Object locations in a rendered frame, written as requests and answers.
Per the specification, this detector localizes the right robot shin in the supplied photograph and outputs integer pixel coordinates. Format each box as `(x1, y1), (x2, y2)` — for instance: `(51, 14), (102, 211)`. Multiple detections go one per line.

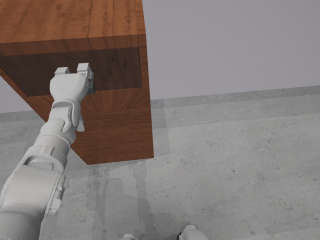
(183, 225), (196, 233)

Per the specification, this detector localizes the drawer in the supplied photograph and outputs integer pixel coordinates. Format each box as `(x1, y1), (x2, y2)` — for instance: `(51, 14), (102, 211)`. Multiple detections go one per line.
(0, 47), (142, 97)

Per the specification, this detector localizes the robot left forearm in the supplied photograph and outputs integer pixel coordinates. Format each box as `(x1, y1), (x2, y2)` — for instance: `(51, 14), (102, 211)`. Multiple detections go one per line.
(0, 98), (81, 209)

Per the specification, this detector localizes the robot right thigh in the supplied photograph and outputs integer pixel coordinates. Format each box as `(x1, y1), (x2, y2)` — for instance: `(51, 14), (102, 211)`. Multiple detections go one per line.
(179, 229), (209, 240)

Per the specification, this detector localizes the handle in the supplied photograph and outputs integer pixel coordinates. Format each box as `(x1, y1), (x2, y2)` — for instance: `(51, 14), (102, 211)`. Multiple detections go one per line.
(86, 72), (96, 95)

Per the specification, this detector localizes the left robot upper arm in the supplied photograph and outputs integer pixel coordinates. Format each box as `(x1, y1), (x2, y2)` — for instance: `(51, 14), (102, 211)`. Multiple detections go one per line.
(0, 165), (66, 240)

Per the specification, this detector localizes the robot left hand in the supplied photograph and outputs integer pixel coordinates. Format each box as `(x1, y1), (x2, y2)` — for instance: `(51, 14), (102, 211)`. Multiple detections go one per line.
(49, 63), (93, 132)

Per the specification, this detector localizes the cabinet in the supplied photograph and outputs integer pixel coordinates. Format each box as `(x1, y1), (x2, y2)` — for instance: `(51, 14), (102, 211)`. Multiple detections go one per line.
(0, 0), (154, 165)

